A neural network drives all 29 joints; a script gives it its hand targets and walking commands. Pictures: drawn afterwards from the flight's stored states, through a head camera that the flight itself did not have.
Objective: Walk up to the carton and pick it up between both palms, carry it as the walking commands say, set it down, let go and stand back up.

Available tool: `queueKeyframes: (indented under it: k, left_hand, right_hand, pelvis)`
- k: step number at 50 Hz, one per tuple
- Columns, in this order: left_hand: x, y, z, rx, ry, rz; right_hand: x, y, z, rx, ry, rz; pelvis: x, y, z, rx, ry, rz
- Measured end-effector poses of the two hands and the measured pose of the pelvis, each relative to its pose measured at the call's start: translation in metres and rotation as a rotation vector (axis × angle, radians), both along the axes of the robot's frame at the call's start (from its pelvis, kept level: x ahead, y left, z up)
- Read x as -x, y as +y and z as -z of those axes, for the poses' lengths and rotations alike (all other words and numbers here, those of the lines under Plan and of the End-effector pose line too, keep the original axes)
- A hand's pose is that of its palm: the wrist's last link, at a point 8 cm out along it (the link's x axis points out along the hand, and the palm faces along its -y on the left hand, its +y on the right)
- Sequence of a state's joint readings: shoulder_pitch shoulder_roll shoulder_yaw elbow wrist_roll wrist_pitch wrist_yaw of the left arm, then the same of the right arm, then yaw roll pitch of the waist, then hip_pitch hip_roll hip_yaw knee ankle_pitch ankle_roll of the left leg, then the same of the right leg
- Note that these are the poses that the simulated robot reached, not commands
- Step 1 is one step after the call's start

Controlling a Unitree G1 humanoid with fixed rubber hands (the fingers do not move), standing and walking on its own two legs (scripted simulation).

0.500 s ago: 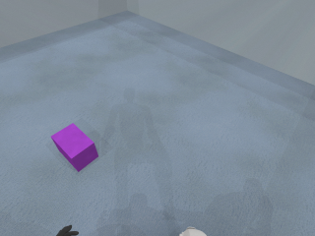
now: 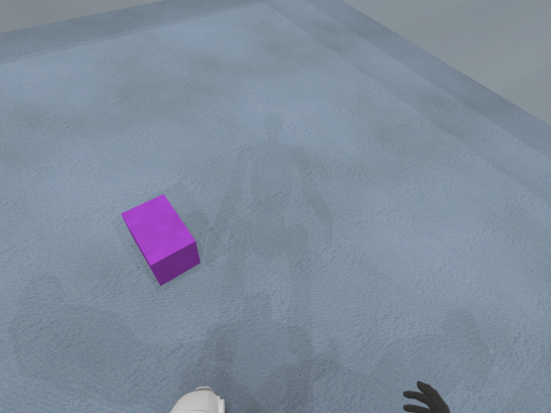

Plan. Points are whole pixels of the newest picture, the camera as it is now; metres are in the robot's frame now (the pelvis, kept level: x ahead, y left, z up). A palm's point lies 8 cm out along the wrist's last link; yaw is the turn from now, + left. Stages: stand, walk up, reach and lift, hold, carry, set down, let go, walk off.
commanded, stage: walk up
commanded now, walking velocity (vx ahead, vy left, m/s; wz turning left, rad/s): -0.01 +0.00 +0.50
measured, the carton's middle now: (162, 239) +0.74 +0.39 -0.68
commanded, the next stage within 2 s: none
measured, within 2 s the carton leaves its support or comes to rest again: neither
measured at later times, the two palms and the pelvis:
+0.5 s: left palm (81, 327) +0.25 +0.30 -0.10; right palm out of the picture +0.11 -0.19 -0.11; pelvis +0.15 +0.04 +0.02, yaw +12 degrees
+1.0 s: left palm (71, 394) +0.16 +0.29 -0.12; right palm (308, 190) +0.57 -0.08 -0.11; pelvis +0.33 +0.09 +0.00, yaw +27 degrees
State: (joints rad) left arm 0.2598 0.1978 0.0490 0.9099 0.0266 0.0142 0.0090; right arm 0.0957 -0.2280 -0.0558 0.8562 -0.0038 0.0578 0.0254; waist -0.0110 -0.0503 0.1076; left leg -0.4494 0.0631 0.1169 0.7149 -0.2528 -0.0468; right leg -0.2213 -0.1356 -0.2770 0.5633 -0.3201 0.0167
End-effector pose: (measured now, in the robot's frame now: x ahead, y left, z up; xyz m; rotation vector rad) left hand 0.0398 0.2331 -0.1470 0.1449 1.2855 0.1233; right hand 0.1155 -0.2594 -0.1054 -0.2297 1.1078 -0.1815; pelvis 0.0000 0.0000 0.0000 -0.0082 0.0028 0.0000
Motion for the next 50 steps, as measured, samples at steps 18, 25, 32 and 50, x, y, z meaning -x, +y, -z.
queueKeyframes:
  k: [18,25,32,50]
  left_hand:
    - [-0.130,0.084,-0.046,-0.065,-0.217,-0.027]
    - [-0.208,0.069,-0.047,-0.048,-0.278,-0.035]
    - [-0.293,0.040,-0.038,-0.038,-0.378,-0.098]
    - [-0.119,0.059,-0.026,-0.054,0.200,-0.568]
  right_hand:
    - [0.007,0.083,0.007,-0.082,0.205,-0.035]
    - [0.004,0.071,0.006,-0.065,0.349,-0.001]
    - [-0.062,0.041,0.025,-0.037,0.442,-0.048]
    - [-0.453,0.184,0.007,-0.052,0.008,-0.586]
  pelvis:
    - [-0.090,0.050,-0.019,0.036,0.038,-0.158]
    - [-0.148,0.043,-0.017,0.020,0.049,-0.218]
    - [-0.223,0.028,0.004,0.013,0.051,-0.301]
    - [-0.327,0.091,-0.005,-0.015,0.021,-0.475]
